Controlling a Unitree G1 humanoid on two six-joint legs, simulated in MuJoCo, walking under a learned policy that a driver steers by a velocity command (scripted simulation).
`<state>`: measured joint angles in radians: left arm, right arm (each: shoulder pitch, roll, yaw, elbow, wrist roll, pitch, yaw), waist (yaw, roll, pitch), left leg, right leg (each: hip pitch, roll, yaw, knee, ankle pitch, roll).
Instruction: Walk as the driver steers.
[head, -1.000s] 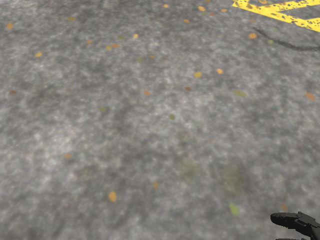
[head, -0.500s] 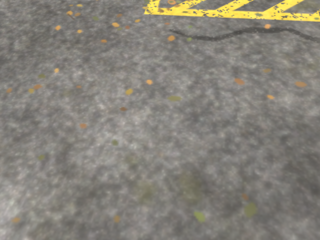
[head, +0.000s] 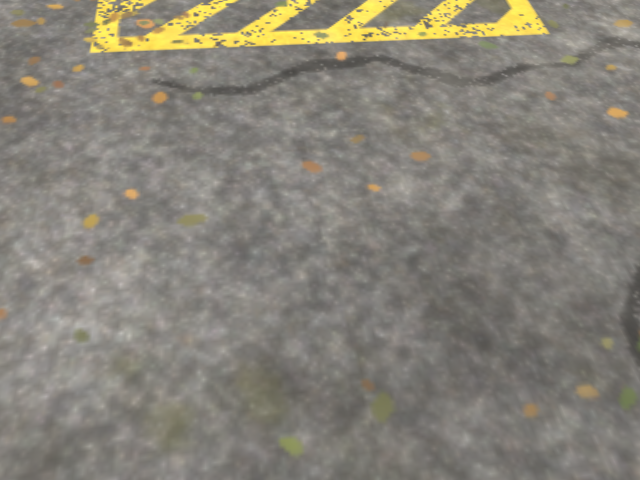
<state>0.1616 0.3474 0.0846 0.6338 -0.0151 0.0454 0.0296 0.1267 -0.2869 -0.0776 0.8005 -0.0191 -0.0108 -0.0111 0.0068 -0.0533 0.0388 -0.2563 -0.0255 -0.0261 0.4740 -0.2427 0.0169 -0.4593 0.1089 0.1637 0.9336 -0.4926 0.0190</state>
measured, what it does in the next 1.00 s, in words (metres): walks ahead: right foot, then left foot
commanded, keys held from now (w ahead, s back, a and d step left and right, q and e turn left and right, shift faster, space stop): no key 0.24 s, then w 0.76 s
